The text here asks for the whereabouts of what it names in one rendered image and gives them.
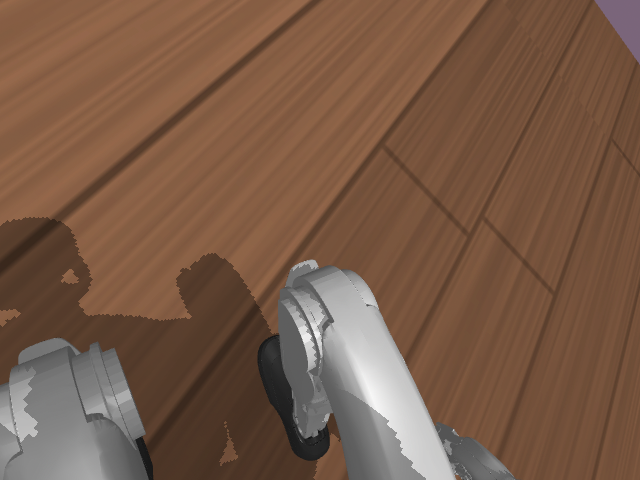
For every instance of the right robot hand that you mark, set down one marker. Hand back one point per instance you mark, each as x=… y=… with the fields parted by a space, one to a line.
x=469 y=459

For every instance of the left robot foot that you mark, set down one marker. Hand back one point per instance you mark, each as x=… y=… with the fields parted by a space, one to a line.
x=145 y=457

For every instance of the right robot foot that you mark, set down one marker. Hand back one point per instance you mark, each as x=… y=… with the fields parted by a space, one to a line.
x=279 y=394

